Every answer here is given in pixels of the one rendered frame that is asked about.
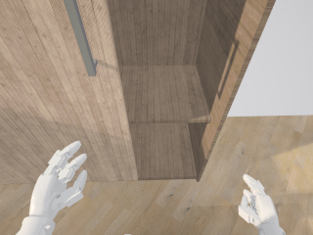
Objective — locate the robot right forearm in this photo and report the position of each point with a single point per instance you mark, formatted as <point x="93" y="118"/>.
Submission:
<point x="270" y="229"/>

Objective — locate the robot left forearm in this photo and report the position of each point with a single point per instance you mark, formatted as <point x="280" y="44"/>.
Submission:
<point x="37" y="225"/>

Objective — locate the left robot hand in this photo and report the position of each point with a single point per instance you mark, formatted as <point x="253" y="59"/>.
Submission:
<point x="48" y="186"/>

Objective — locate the handle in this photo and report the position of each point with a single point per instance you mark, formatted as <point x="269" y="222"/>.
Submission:
<point x="81" y="38"/>

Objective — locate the right robot hand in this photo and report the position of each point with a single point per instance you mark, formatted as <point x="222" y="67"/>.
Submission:
<point x="261" y="209"/>

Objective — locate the wardrobe door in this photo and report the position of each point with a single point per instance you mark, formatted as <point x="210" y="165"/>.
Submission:
<point x="48" y="100"/>

